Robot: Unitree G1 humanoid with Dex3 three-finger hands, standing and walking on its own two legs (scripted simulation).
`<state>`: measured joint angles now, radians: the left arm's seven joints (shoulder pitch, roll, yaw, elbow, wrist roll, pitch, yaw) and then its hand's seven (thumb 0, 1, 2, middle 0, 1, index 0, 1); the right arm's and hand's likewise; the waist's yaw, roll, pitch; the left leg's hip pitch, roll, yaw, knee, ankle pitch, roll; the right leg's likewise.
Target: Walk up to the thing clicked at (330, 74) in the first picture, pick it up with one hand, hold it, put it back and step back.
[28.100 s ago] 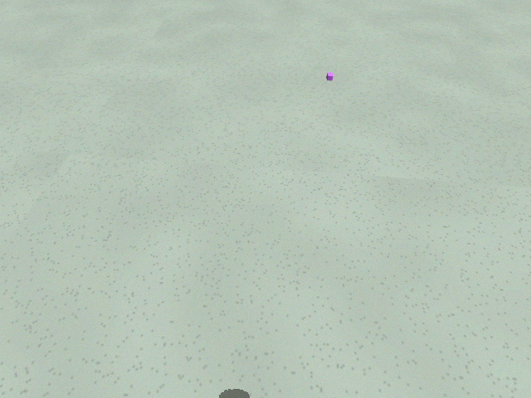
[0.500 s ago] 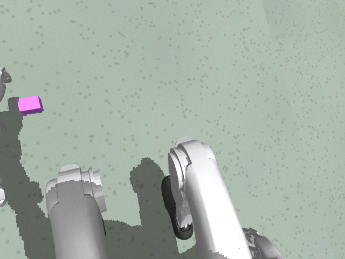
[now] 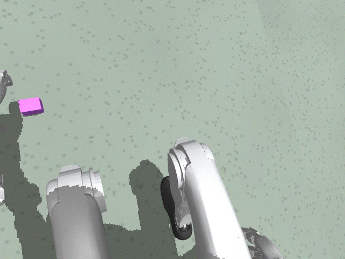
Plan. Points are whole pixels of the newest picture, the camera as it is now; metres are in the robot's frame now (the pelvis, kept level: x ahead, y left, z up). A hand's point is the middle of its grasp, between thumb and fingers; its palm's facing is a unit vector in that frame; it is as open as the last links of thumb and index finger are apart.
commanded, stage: rise first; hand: left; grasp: from above
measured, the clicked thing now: (31, 106) +0.51 +0.26 -0.31
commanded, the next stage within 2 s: approach in 0.06 s
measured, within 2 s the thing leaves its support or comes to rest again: neither
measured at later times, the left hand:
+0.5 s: hand (17, 92) +0.51 +0.25 -0.18, palm faces -0.43 -0.04 -0.90, open 11.5 cm
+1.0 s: hand (4, 98) +0.49 +0.28 -0.19, palm faces -0.47 -0.05 -0.88, open 11.6 cm
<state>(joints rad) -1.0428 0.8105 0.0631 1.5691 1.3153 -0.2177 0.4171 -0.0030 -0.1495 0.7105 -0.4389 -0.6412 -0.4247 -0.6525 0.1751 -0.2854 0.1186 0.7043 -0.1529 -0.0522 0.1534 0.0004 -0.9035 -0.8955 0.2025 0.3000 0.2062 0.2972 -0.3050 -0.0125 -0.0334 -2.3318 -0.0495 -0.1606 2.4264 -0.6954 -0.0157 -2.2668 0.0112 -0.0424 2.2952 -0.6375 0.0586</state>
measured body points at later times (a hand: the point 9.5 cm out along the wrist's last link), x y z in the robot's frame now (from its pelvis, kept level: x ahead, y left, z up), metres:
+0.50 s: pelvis +0.00 +0.00 +0.00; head +0.26 +0.09 +0.36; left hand +0.52 +0.25 -0.13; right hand +0.03 -0.27 -0.08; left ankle +0.07 +0.12 -0.29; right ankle +0.11 -0.14 -0.29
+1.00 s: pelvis +0.00 -0.01 -0.01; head +0.26 +0.07 +0.35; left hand +0.51 +0.28 -0.14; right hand +0.03 -0.28 -0.10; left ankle +0.07 +0.12 -0.29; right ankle +0.11 -0.14 -0.29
